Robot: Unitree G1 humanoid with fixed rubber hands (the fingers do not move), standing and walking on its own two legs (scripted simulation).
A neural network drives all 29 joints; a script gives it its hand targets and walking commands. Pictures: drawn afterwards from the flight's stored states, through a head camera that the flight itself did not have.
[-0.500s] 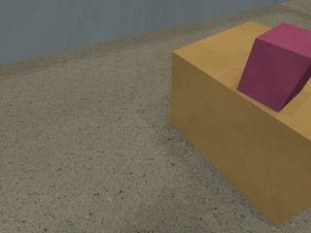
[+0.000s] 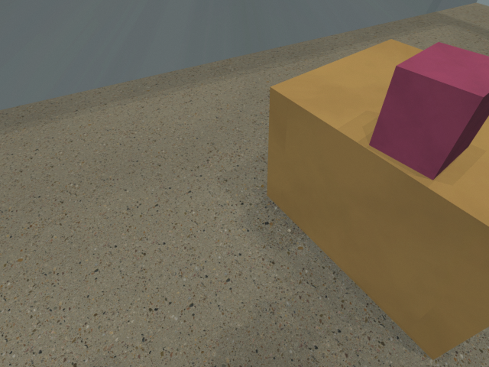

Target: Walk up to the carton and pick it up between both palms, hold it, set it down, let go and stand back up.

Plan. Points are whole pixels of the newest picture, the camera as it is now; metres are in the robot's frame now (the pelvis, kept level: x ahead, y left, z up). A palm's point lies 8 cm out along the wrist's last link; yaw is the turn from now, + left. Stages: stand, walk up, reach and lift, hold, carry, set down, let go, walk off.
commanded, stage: walk up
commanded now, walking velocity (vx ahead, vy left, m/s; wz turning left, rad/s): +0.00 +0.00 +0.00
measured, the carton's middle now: (435, 110) +0.76 -0.47 +0.01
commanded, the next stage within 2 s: none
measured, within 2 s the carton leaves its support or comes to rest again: neither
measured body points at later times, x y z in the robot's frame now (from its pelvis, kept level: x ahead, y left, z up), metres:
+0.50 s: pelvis +0.02 -0.08 -0.04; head +0.02 -0.11 +0.41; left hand +0.13 +0.20 -0.15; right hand -0.01 -0.36 -0.20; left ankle -0.02 +0.13 -0.73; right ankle +0.09 -0.24 -0.74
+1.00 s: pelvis +0.18 -0.11 -0.05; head +0.16 -0.08 +0.40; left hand +0.36 +0.10 -0.19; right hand +0.06 -0.35 -0.17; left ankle +0.26 -0.01 -0.74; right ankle +0.12 -0.22 -0.68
